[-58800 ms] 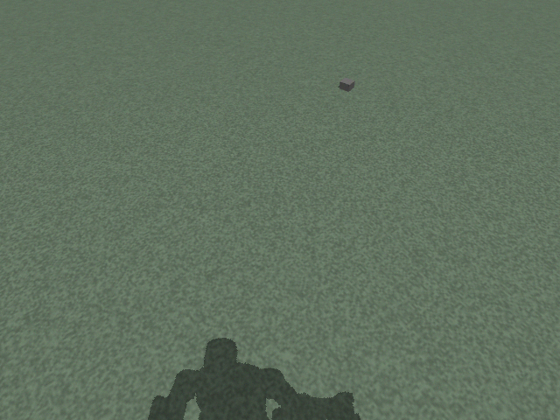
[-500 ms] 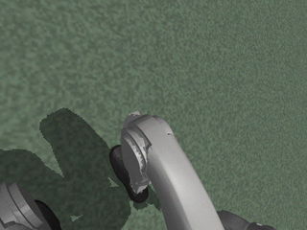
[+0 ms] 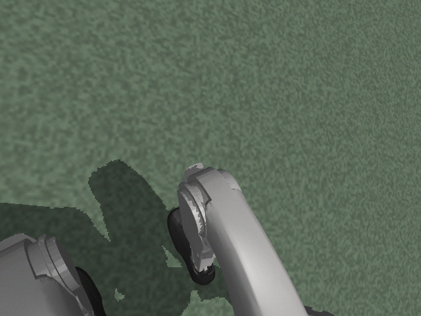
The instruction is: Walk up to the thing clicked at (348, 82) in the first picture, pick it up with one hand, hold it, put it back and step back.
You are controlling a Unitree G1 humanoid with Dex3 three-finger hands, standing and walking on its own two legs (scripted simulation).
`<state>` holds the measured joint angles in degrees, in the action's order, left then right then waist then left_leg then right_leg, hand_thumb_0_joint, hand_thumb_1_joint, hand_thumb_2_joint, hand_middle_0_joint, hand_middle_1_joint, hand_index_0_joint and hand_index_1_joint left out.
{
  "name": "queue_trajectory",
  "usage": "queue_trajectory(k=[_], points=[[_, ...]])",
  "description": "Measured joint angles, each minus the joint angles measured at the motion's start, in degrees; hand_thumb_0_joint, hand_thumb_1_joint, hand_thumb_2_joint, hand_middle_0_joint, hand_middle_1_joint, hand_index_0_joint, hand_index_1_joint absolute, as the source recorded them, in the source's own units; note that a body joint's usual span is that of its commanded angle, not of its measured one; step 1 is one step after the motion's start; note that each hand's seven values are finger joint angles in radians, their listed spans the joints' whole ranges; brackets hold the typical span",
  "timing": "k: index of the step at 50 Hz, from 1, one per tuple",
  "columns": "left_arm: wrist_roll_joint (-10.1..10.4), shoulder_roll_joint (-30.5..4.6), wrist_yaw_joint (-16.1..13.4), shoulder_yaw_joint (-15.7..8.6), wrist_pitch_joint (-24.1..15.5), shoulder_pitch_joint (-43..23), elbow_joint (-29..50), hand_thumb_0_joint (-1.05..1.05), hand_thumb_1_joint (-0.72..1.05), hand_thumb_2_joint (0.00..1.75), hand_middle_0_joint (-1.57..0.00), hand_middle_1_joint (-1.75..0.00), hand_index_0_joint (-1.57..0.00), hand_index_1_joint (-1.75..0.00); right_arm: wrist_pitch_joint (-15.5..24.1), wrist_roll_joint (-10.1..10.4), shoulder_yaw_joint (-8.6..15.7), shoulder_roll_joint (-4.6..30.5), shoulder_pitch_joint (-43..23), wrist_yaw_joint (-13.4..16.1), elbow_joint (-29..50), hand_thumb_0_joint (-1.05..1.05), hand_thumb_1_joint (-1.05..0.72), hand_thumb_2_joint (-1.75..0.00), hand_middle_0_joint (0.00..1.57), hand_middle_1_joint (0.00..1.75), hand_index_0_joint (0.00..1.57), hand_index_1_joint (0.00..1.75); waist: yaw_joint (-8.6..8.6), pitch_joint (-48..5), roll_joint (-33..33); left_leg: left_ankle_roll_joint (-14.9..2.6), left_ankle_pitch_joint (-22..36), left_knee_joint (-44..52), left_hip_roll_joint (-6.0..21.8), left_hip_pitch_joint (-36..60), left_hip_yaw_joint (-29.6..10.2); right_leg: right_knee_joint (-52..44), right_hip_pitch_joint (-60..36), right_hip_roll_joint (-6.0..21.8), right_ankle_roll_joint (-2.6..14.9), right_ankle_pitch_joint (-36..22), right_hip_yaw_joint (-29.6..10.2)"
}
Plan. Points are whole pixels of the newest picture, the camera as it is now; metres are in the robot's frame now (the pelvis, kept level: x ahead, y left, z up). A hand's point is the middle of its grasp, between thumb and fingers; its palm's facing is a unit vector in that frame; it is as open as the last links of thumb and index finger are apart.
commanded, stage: lift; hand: left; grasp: from above
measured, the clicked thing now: out of the picture +0.49 +0.33 -0.21
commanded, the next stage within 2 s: hold in 1.66 s
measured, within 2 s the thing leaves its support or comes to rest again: neither
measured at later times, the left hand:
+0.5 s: hand out of the picture +0.44 +0.33 -0.07, palm faces +0.07 -0.49 -0.87, open 10.7 cm
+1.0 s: hand out of the picture +0.38 +0.29 +0.15, palm faces -0.04 -0.45 -0.89, open 10.8 cm
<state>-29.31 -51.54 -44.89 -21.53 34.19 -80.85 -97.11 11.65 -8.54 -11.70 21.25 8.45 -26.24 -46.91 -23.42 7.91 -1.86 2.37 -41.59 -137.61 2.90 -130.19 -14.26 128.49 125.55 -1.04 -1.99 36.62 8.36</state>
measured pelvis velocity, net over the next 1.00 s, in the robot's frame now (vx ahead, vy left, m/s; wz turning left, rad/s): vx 0.02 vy -0.02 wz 0.16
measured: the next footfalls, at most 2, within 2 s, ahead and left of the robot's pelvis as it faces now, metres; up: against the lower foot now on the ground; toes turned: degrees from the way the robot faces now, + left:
none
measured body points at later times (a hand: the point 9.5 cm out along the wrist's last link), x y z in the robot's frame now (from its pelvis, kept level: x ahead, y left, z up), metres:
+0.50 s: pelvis +0.00 +0.00 +0.04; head +0.23 +0.05 +0.42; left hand +0.44 +0.35 -0.02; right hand +0.05 -0.27 -0.09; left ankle +0.06 +0.14 -0.31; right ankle +0.12 -0.12 -0.31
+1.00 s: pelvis +0.02 -0.02 +0.21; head +0.14 +0.00 +0.64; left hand +0.38 +0.31 +0.20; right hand +0.13 -0.29 +0.09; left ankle +0.06 +0.14 -0.31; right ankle +0.11 -0.12 -0.31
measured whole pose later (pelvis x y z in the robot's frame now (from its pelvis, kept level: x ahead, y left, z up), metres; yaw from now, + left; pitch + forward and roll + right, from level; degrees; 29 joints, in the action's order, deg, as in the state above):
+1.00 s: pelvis +0.02 -0.02 +0.21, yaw +9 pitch +29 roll -1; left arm -27.8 -20.3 -30.8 -10.1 47.7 -53.2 -73.7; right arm 11.3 0.8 0.4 17.7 10.4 -6.6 -51.1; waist -9.0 -14.6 2.5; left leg 3.4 -35.6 -95.2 5.1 -88.3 -3.2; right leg 94.1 88.8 -0.5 1.1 34.0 2.0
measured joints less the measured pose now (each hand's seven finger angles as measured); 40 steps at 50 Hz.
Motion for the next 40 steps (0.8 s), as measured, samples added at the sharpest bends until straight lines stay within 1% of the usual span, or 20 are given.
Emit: queue_trajectory(k=[2,6,11,14,16,20,22,25,29,32,35,37,40], points=[[0.0,0.4,0.4,-0.1,0.2,0.1,0.2,0.0,-0.05,0.65,-0.57,-0.63,-0.57,-0.65,0.0,0.1,0.4,-0.2,0.2,0.3,-0.6,0.0,-0.91,-0.9,0.19,0.3,0.2,0.3,0.35,-0.5,0.4,0.02,0.1,0.4,0.1,0.1,0.3,-0.2,0.1,0.0,0.08,0.0,-0.2],[0.1,1.8,2.0,0.1,0.6,0.6,1.0,0.0,-0.05,0.66,-0.56,-0.65,-0.56,-0.66,0.0,0.4,1.4,-0.8,0.7,1.1,-1.6,0.0,-0.91,-0.9,0.19,0.3,0.2,0.3,1.27,-1.8,1.2,0.03,0.1,1.2,0.2,0.3,1.1,-0.5,0.3,0.1,0.21,0.0,-0.8],[-0.8,4.6,4.3,0.1,1.3,2.0,2.7,0.0,-0.06,0.66,-0.57,-0.67,-0.56,-0.68,-0.3,1.2,3.3,-1.4,1.2,1.7,-2.6,0.0,-0.92,-0.9,0.19,0.3,0.2,0.3,3.04,-4.0,2.5,-0.09,0.1,2.0,0.4,0.4,2.2,-0.5,0.8,0.1,0.28,0.2,-1.8],[-1.2,6.7,5.2,0.0,1.7,3.5,4.2,0.01,-0.07,0.65,-0.57,-0.68,-0.57,-0.69,-0.7,1.7,4.8,-1.9,1.2,2.2,-3.3,0.0,-0.92,-0.9,0.19,0.3,0.2,0.3,4.28,-5.6,3.3,-0.2,0.2,2.6,0.5,0.7,3.0,-0.6,0.8,0.2,0.28,0.4,-2.4],[-0.9,8.5,5.6,-0.1,1.9,4.9,5.7,0.01,-0.07,0.66,-0.57,-0.69,-0.56,-0.7,-1.0,2.2,5.9,-2.3,1.2,2.8,-3.4,0.0,-0.92,-0.9,0.19,0.3,0.2,0.3,5.34,-7.0,3.8,-0.3,0.1,3.2,0.5,1.0,3.6,-0.9,0.7,0.3,0.26,0.5,-2.9],[0.8,12.6,7.2,0.2,2.9,7.9,9.3,0.01,-0.09,0.68,-0.56,-0.72,-0.56,-0.72,-1.8,3.3,7.9,-2.9,1.0,3.9,-3.9,0.0,-0.92,-0.9,0.19,0.3,0.2,0.3,7.46,-10.3,4.6,-0.54,0.3,5.1,0.6,2.3,5.2,-1.8,0.0,0.5,0.27,0.8,-4.1],[0.8,14.5,8.3,0.2,3.6,9.5,11.1,0.01,-0.09,0.69,-0.55,-0.73,-0.56,-0.73,-2.2,4.0,9.0,-3.2,0.7,4.5,-4.1,0.0,-0.92,-0.9,0.19,0.3,0.2,0.3,8.45,-12.2,5.0,-0.66,0.4,6.3,0.7,3.1,6.0,-2.6,-0.5,0.6,0.29,0.8,-4.7],[0.7,17.2,9.8,1.5,4.7,11.9,13.6,0.01,-0.1,0.7,-0.55,-0.74,-0.55,-0.74,-3.0,5.1,10.6,-3.5,0.3,5.6,-4.2,0.0,-0.91,-0.9,0.19,0.3,0.2,0.3,9.96,-14.8,5.4,-0.79,0.5,8.5,0.8,5.2,7.4,-4.0,-2.0,0.7,0.36,1.0,-5.8],[0.9,20.0,11.7,3.8,6.4,14.6,15.7,0.01,-0.11,0.71,-0.55,-0.75,-0.55,-0.75,-3.6,6.1,11.7,-3.5,-0.4,7.7,-4.3,0.0,-0.91,-0.9,0.19,0.29,0.2,0.3,11.59,-17.5,5.8,-0.8,0.9,12.4,0.8,9.1,8.9,-6.8,-5.3,1.0,0.58,1.1,-6.8],[1.1,21.7,13.1,5.3,7.5,16.5,16.9,0.01,-0.12,0.73,-0.55,-0.75,-0.55,-0.75,-3.6,6.6,11.9,-3.6,-0.5,9.5,-4.1,0.0,-0.91,-0.9,0.19,0.29,0.2,0.3,12.6,-18.9,5.7,-0.63,1.2,15.7,0.9,12.8,9.6,-9.5,-8.6,1.1,0.88,1.0,-7.1],[0.8,23.2,14.2,6.7,8.9,18.2,17.7,0.01,-0.12,0.74,-0.54,-0.76,-0.54,-0.76,-3.2,7.1,11.8,-3.8,-0.3,11.4,-4.1,0.0,-0.91,-0.9,0.19,0.3,0.2,0.3,13.26,-20.3,5.5,-0.29,1.8,19.5,1.0,16.9,10.0,-12.7,-12.3,1.2,1.35,0.8,-7.2],[0.7,24.2,14.5,7.8,9.7,19.4,18.1,0.01,-0.12,0.75,-0.53,-0.77,-0.53,-0.77,-2.8,7.5,11.8,-4.0,0.1,12.7,-4.1,0.0,-0.9,-0.9,0.19,0.3,0.2,0.3,13.61,-21.0,5.2,-0.01,2.1,22.1,1.1,19.8,10.2,-15.1,-15.1,1.2,1.67,0.6,-7.1],[0.8,26.0,14.5,8.7,10.7,21.1,18.9,0.01,-0.12,0.77,-0.52,-0.78,-0.52,-0.78,-2.2,8.0,11.8,-4.0,0.9,14.6,-3.9,0.0,-0.9,-0.9,0.19,0.3,0.2,0.3,13.97,-21.9,4.9,0.41,2.7,26.3,1.3,24.5,10.3,-18.9,-19.6,1.2,2.15,0.2,-6.9]])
